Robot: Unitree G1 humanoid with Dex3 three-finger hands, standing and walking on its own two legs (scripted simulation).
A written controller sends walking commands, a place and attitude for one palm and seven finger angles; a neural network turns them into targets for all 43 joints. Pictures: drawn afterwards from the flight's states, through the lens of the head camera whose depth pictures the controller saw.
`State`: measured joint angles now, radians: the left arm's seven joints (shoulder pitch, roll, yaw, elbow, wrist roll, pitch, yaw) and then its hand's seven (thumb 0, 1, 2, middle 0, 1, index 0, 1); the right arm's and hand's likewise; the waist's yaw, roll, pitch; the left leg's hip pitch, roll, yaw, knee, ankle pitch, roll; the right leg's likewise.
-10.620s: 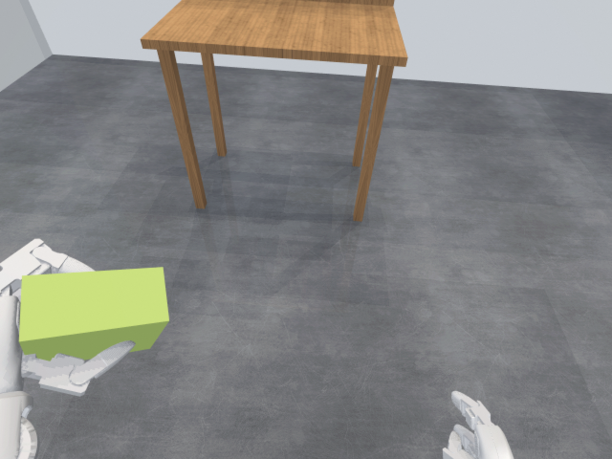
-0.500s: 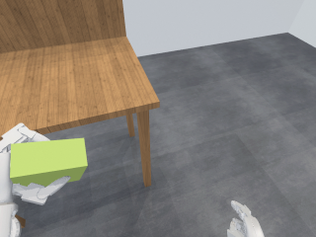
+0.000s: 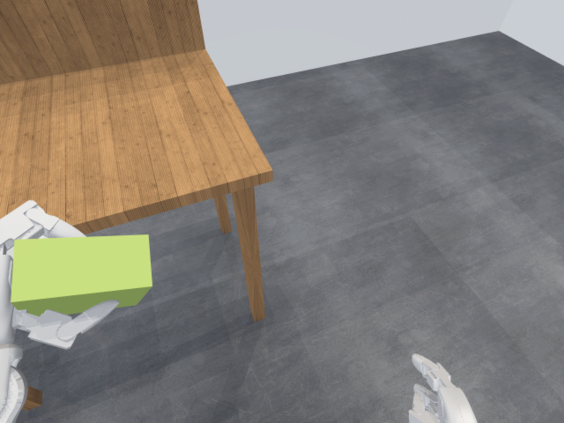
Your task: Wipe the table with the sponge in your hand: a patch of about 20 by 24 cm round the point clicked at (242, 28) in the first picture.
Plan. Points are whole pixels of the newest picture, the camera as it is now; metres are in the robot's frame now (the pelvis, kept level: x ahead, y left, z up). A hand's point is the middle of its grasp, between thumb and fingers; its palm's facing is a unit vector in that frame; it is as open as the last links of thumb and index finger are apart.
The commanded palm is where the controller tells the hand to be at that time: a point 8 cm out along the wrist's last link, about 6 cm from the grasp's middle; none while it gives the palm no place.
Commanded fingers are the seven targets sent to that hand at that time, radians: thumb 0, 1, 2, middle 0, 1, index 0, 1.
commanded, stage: look again from close up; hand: left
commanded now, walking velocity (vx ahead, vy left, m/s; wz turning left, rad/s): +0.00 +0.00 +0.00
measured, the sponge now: (104, 276) +0.24 +0.21 +0.14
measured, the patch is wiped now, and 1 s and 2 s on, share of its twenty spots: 0.00 0.00 0.00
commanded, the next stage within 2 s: shuffle to correct the standing spot in 0.08 s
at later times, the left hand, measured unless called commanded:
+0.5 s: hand (17, 282) +0.23 +0.30 +0.15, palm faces +0.39 -0.85 -0.36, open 9.7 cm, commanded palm +0.17 +0.32 +0.18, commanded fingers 0.00 0.10 1.30 -1.20 -1.60 -1.20 -1.60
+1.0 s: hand out of the picture +0.25 +0.38 +0.16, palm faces +0.41 -0.80 -0.44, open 9.7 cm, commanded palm +0.19 +0.41 +0.18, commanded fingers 0.00 0.10 1.30 -1.20 -1.60 -1.20 -1.60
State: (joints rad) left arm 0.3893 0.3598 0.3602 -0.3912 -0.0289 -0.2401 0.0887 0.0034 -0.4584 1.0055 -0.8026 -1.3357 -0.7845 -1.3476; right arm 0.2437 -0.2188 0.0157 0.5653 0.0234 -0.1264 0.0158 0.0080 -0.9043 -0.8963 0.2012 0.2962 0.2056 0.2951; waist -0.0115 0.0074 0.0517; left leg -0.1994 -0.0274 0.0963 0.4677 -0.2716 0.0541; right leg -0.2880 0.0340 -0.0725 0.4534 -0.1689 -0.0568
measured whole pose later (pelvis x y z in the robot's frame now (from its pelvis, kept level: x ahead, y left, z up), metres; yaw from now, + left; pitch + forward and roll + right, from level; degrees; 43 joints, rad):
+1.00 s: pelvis +0.03 +0.13 -0.03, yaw +0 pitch -3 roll +2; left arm 0.36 0.42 0.42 -0.47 -0.02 -0.22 0.10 0.00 -0.45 1.01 -0.80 -1.34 -0.78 -1.35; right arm 0.23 -0.17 0.00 0.58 0.01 -0.13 -0.02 0.01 -0.90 -0.90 0.20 0.30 0.20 0.29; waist 0.01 -0.07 0.09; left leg -0.36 0.03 0.01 0.70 -0.30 -0.04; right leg -0.40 -0.04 -0.01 0.88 -0.50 0.00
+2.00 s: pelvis +0.06 +0.30 -0.02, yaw +2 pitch -1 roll +1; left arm 0.43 0.41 0.41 -0.52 -0.01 -0.21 0.14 0.00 -0.45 1.01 -0.79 -1.34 -0.78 -1.35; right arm 0.21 -0.20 -0.02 0.59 0.02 -0.13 -0.01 0.01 -0.91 -0.90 0.20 0.30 0.20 0.29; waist -0.02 0.01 0.07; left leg -0.38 0.05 0.08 0.75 -0.35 -0.01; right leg -0.32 -0.04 -0.11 0.72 -0.36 -0.03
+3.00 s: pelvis +0.12 +0.40 +0.00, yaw -1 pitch +0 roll -1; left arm 0.45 0.36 0.35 -0.48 -0.03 -0.14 0.14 0.00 -0.45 1.02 -0.79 -1.34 -0.78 -1.35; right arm 0.16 -0.18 0.03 0.59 0.01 -0.10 -0.05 0.01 -0.90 -0.90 0.20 0.30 0.21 0.30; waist 0.02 0.00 0.03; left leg -0.28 0.05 0.09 0.48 -0.20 0.01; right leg -0.14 0.00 -0.07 0.43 -0.29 -0.01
